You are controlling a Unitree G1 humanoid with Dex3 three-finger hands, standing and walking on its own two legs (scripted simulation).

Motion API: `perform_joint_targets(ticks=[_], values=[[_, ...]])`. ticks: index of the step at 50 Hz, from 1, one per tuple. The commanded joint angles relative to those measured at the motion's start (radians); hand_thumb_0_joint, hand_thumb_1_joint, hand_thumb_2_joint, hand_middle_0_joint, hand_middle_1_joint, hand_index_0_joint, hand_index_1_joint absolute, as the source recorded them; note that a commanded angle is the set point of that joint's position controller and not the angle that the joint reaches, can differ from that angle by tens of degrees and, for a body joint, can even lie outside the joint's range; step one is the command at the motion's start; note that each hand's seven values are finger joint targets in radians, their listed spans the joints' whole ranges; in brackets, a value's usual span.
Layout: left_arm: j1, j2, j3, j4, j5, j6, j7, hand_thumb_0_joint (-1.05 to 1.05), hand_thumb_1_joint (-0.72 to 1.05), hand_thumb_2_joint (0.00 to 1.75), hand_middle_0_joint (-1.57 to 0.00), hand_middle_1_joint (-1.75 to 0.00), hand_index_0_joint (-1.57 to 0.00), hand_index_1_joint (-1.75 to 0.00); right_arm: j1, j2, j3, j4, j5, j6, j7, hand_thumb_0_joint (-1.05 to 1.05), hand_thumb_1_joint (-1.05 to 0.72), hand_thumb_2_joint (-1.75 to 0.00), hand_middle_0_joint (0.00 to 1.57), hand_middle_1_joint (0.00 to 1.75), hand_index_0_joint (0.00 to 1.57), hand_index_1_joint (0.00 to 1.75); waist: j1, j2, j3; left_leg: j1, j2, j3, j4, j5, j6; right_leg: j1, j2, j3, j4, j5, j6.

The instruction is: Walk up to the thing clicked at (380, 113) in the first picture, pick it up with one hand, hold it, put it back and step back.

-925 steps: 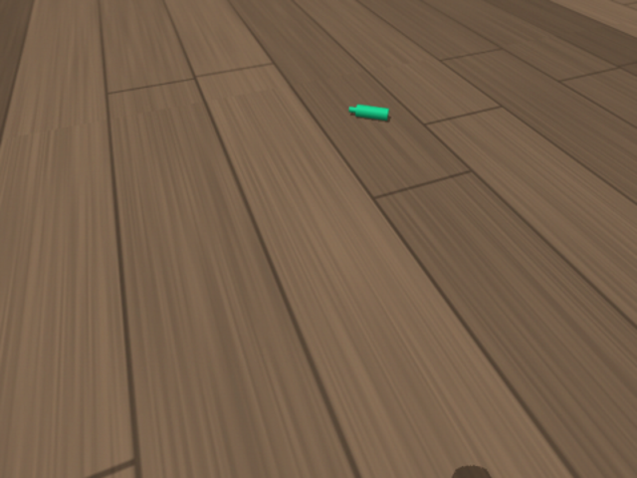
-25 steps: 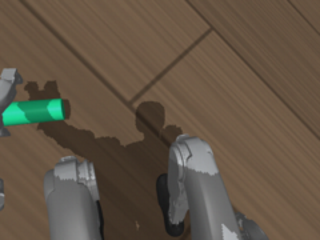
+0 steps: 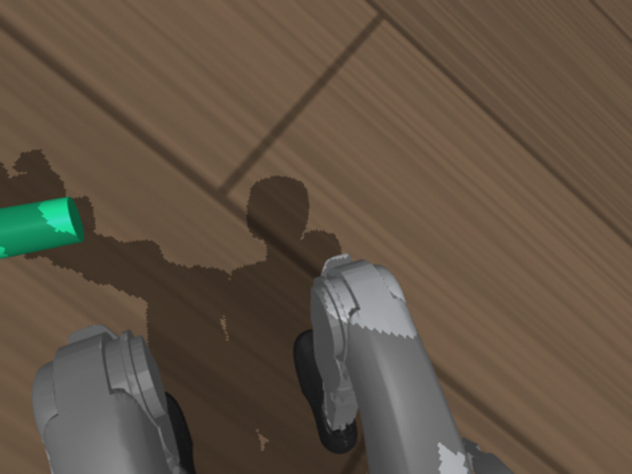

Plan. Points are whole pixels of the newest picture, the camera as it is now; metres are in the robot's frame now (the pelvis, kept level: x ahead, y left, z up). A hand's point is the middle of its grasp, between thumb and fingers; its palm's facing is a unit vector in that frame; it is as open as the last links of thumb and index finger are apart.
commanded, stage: approach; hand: left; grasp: from above
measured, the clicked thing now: out of the picture +0.47 +0.33 -0.28
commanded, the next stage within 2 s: close in in 0.04 s
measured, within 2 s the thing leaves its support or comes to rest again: neither
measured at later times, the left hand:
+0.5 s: hand out of the picture +0.46 +0.30 -0.19, palm faces -0.43 -0.05 -0.90, open 14.0 cm
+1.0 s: hand out of the picture +0.47 +0.30 -0.25, palm faces -0.47 -0.11 -0.88, open 14.3 cm
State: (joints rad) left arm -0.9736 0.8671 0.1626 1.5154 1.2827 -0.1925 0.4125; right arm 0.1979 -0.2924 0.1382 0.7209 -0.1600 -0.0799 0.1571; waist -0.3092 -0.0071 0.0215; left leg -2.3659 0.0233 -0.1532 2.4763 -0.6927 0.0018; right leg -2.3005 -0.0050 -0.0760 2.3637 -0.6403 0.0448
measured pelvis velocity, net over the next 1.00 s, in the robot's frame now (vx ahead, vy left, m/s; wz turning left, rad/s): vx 0.01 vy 0.01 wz -0.06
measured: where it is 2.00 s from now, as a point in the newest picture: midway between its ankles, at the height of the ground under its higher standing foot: (258, 445)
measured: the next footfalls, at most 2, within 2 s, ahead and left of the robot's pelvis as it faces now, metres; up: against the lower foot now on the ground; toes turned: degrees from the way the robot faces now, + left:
none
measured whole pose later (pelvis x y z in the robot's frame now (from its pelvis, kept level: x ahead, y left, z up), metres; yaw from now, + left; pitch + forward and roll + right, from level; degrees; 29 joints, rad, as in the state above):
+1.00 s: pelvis +0.01 +0.01 -0.01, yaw -3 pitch +30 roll -12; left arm -0.99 0.99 0.19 1.64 1.38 -0.31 0.54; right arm 0.16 -0.31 0.22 0.68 -0.26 -0.14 0.20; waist -0.38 -0.11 0.10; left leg -2.37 0.02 -0.22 2.56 -0.74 -0.01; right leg -2.27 0.01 -0.13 2.40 -0.67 0.06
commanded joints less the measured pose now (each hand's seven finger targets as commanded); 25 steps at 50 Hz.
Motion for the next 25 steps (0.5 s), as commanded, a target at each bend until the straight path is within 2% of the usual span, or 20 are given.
perform_joint_targets(ticks=[1,2,3,4,6,7,8,9,10,11,13,14,15,16,17,18,19,21,22,25], values=[[-0.248,0.361,0.078,-0.137,-0.05,-0.034,-0.068,0.0,-0.56,1.02,-0.07,-1.05,-0.07,-1.05,0.176,-0.301,-0.118,-0.026,-0.009,-0.002,-0.028,0.0,-0.91,-0.9,0.2,0.3,0.2,0.3,0.006,0.194,-0.647,0.358,-0.03,0.108,-0.218,0.139,0.047,0.455,0.03,-0.067,-0.258,0.144,-0.063],[-0.268,0.267,0.015,-0.153,-0.052,-0.056,-0.102,0.0,-0.55,1.04,-0.07,-1.06,-0.07,-1.07,0.184,-0.29,-0.114,-0.032,-0.012,0.0,-0.025,0.0,-0.9,-0.9,0.2,0.3,0.2,0.3,-0.016,0.199,-0.631,0.364,-0.03,0.103,-0.215,0.135,0.041,0.444,0.031,-0.07,-0.263,0.14,-0.064],[-0.301,0.138,-0.067,-0.188,-0.068,-0.08,-0.138,0.0,-0.54,1.02,-0.07,-1.08,-0.08,-1.07,0.18,-0.274,-0.113,-0.033,-0.01,-0.001,-0.021,0.0,-0.91,-0.9,0.2,0.3,0.2,0.3,-0.043,0.213,-0.625,0.39,-0.029,0.097,-0.218,0.123,0.035,0.411,0.032,-0.079,-0.269,0.129,-0.067],[-0.362,0.113,-0.109,-0.259,-0.074,-0.111,-0.159,0.0,-0.54,1.01,-0.07,-1.08,-0.08,-1.08,0.214,-0.263,-0.114,0.027,-0.007,0.001,-0.022,0.0,-0.91,-0.9,0.2,0.3,0.2,0.3,-0.044,0.246,-0.608,0.422,-0.026,0.09,-0.23,0.097,0.026,0.367,0.034,-0.09,-0.276,0.101,-0.074],[-0.353,0.176,-0.097,-0.305,-0.072,-0.152,-0.187,0.0,-0.53,1.0,-0.08,-1.1,-0.09,-1.09,0.223,-0.286,-0.129,0.019,-0.01,-0.001,-0.03,0.0,-0.91,-0.9,0.2,0.3,0.2,0.3,-0.028,0.277,-0.649,0.499,-0.021,0.078,-0.233,0.126,0.014,0.367,0.036,-0.103,-0.274,0.117,-0.075],[-0.373,0.187,-0.098,-0.367,-0.071,-0.176,-0.19,0.0,-0.52,1.05,-0.08,-1.12,-0.09,-1.11,0.226,-0.293,-0.136,0.017,-0.01,0.003,-0.03,0.0,-0.91,-0.9,0.2,0.3,0.2,0.3,-0.007,0.325,-0.699,0.546,-0.021,0.075,-0.244,0.148,0.004,0.381,0.032,-0.107,-0.268,0.128,-0.077],[-0.344,0.173,-0.101,-0.384,-0.06,-0.19,-0.187,0.0,-0.53,0.99,-0.07,-1.09,-0.09,-1.07,0.22,-0.298,-0.146,0.015,-0.01,0.01,-0.03,0.0,-0.91,-0.9,0.2,0.3,0.2,0.3,0.013,0.364,-0.733,0.621,-0.021,0.062,-0.257,0.19,-0.009,0.36,0.027,-0.115,-0.252,0.154,-0.082],[-0.33,0.138,-0.121,-0.392,-0.049,-0.2,-0.178,0.0,-0.53,0.97,-0.06,-1.07,-0.08,-1.05,0.21,-0.291,-0.147,0.012,-0.01,0.019,-0.029,0.0,-0.91,-0.9,0.2,0.3,0.2,0.3,0.015,0.392,-0.746,0.659,-0.021,0.056,-0.261,0.229,-0.015,0.344,0.026,-0.122,-0.24,0.178,-0.083],[-0.333,0.046,-0.185,-0.404,-0.039,-0.205,-0.166,0.0,-0.52,0.95,-0.06,-1.07,-0.09,-1.04,0.188,-0.27,-0.131,-0.01,-0.01,0.025,-0.021,0.0,-0.9,-0.9,0.2,0.3,0.2,0.3,0.006,0.404,-0.753,0.715,-0.017,0.04,-0.269,0.296,-0.019,0.319,0.026,-0.133,-0.223,0.221,-0.082],[-0.337,0.061,-0.169,-0.343,-0.03,-0.205,-0.137,0.0,-0.5,0.94,-0.06,-1.09,-0.09,-1.05,0.184,-0.271,-0.126,0.007,-0.01,0.034,-0.016,0.0,-0.9,-0.9,0.2,0.3,0.2,0.3,-0.001,0.395,-0.723,0.701,-0.018,0.031,-0.27,0.288,-0.018,0.286,0.027,-0.142,-0.208,0.213,-0.083],[-0.288,0.222,-0.036,-0.324,-0.004,-0.196,-0.051,0.0,-0.51,0.96,-0.06,-1.06,-0.08,-1.04,0.173,-0.303,-0.14,-0.001,-0.001,0.052,-0.016,0.0,-0.9,-0.9,0.2,0.3,0.2,0.3,0.061,0.445,-0.708,0.695,-0.027,0.038,-0.291,0.322,-0.021,0.289,0.024,-0.136,-0.193,0.238,-0.089],[-0.261,0.229,-0.013,-0.305,0.017,-0.187,-0.021,0.0,-0.5,0.96,-0.06,-1.04,-0.08,-1.02,0.167,-0.302,-0.138,-0.014,-0.002,0.059,-0.013,0.0,-0.9,-0.89,0.2,0.3,0.2,0.3,0.074,0.464,-0.71,0.721,-0.028,0.025,-0.302,0.362,-0.028,0.279,0.019,-0.136,-0.171,0.263,-0.09],[-0.269,0.216,-0.027,-0.258,0.051,-0.179,0.003,0.0,-0.51,0.98,-0.07,-1.03,-0.08,-1.01,0.153,-0.285,-0.13,-0.014,-0.003,0.064,-0.007,0.0,-0.89,-0.89,0.2,0.3,0.2,0.3,0.064,0.472,-0.704,0.727,-0.02,0.04,-0.296,0.372,-0.023,0.266,0.027,-0.137,-0.162,0.272,-0.091],[-0.316,0.203,-0.036,-0.245,0.077,-0.174,0.03,0.0,-0.5,0.97,-0.07,-1.02,-0.09,-1.0,0.138,-0.28,-0.125,-0.012,-0.009,0.068,-0.002,0.0,-0.89,-0.89,0.2,0.3,0.2,0.3,0.037,0.466,-0.687,0.707,-0.018,0.041,-0.297,0.37,-0.018,0.257,0.028,-0.138,-0.163,0.281,-0.089],[-0.327,0.184,-0.056,-0.146,0.109,-0.161,0.055,0.0,-0.5,0.96,-0.07,-1.02,-0.08,-1.0,0.132,-0.27,-0.109,-0.002,-0.016,0.066,0.003,0.0,-0.89,-0.89,0.2,0.3,0.2,0.3,0.006,0.414,-0.633,0.664,-0.018,0.042,-0.288,0.335,-0.006,0.24,0.033,-0.142,-0.166,0.267,-0.084],[-0.343,0.183,-0.051,-0.107,0.116,-0.152,0.08,0.0,-0.51,0.96,-0.07,-1.02,-0.08,-1.0,0.123,-0.268,-0.101,-0.006,-0.019,0.062,0.006,0.0,-0.89,-0.89,0.2,0.3,0.2,0.3,-0.008,0.393,-0.584,0.611,-0.023,0.055,-0.289,0.295,0.001,0.241,0.032,-0.137,-0.181,0.25,-0.08],[-0.362,0.214,-0.031,-0.134,0.121,-0.147,0.108,0.0,-0.53,0.99,-0.07,-1.01,-0.07,-1.0,0.119,-0.268,-0.097,-0.015,-0.016,0.059,0.004,0.0,-0.9,-0.9,0.2,0.3,0.2,0.3,0.012,0.419,-0.608,0.592,-0.03,0.071,-0.297,0.267,0.005,0.263,0.034,-0.128,-0.195,0.242,-0.082],[-0.395,0.23,-0.029,-0.081,0.134,-0.123,0.142,0.0,-0.51,0.98,-0.07,-1.02,-0.08,-1.0,0.118,-0.278,-0.094,-0.014,-0.026,0.04,0.006,0.0,-0.9,-0.9,0.2,0.3,0.2,0.3,-0.012,0.413,-0.601,0.584,-0.03,0.073,-0.293,0.211,0.009,0.25,0.032,-0.127,-0.196,0.208,-0.077],[-0.403,0.212,-0.044,-0.051,0.139,-0.11,0.151,0.0,-0.55,1.02,-0.07,-0.98,-0.06,-0.99,0.119,-0.277,-0.09,-0.012,-0.035,0.029,0.011,0.0,-0.89,-0.9,0.2,0.3,0.2,0.3,-0.029,0.398,-0.599,0.593,-0.028,0.076,-0.288,0.193,0.011,0.248,0.033,-0.126,-0.201,0.193,-0.074],[-0.4,0.171,-0.068,0.072,0.116,-0.078,0.169,0.0,-0.53,1.0,-0.06,-1.0,-0.06,-1.0,0.118,-0.285,-0.083,-0.01,-0.043,-0.005,0.013,0.0,-0.89,-0.9,0.2,0.3,0.2,0.3,-0.07,0.328,-0.555,0.512,-0.031,0.076,-0.274,0.107,0.025,0.232,0.037,-0.127,-0.215,0.13,-0.066]])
